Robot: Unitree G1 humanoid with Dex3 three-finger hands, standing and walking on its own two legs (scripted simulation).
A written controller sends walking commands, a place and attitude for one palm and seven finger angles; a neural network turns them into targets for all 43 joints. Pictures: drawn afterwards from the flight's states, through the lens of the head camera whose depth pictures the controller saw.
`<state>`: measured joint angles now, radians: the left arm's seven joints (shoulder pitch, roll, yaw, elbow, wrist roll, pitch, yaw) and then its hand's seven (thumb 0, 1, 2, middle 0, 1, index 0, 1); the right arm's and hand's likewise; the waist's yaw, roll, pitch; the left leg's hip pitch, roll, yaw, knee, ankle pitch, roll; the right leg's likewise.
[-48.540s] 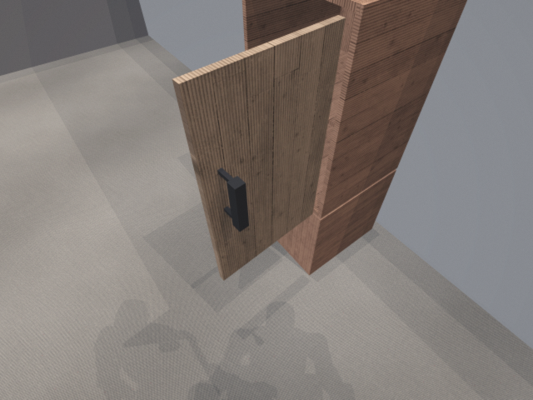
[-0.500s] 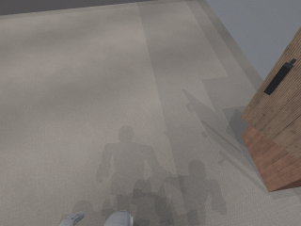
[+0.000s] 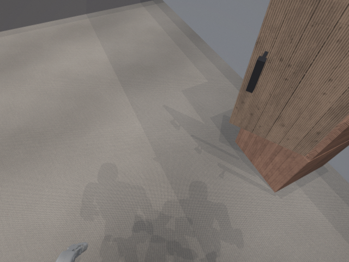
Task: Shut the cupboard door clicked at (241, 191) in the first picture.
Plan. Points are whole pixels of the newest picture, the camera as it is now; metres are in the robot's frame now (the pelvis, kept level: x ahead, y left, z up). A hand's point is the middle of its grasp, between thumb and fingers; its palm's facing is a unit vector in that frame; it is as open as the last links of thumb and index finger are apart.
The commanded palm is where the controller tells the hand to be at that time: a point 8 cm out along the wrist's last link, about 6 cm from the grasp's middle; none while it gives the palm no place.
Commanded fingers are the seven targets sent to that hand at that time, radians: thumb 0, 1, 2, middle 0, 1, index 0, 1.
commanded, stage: turn to face it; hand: left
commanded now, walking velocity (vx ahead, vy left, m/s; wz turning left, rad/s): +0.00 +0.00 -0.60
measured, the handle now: (257, 72) +0.70 -0.24 +0.00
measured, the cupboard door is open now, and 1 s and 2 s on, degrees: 32 32 32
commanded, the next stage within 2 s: take the last steps up to it in 0.70 s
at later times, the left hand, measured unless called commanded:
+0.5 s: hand (105, 244) +0.17 +0.20 -0.16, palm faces -0.23 -0.95 -0.21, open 7.4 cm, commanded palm none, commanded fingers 0.00 0.90 0.90 -0.20 -0.30 -0.20 -0.30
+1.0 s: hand (127, 239) +0.19 +0.14 -0.16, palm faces -0.37 -0.91 -0.19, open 7.4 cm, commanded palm none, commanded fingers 0.00 0.90 0.90 -0.20 -0.30 -0.20 -0.30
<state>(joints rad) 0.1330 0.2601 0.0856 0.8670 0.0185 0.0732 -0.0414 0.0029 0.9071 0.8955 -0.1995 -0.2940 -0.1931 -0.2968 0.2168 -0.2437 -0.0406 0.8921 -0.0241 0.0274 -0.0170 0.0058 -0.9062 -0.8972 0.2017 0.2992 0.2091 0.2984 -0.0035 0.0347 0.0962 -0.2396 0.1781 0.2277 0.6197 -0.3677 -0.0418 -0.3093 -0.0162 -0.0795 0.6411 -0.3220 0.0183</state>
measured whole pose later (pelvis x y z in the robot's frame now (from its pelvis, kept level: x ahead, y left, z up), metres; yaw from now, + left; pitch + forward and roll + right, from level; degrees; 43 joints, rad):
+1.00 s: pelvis +0.06 +0.00 +0.00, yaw -25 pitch +2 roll -1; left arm 0.23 0.20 0.06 0.96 0.02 0.03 -0.01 0.00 0.90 0.89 -0.20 -0.29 -0.20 -0.30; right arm 0.25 -0.21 -0.03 0.95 -0.02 0.02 -0.01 0.01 -0.91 -0.90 0.20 0.30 0.20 0.30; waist -0.01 0.00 0.01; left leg -0.31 0.05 0.09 0.61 -0.36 -0.05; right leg -0.22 0.02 0.01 0.52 -0.33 -0.01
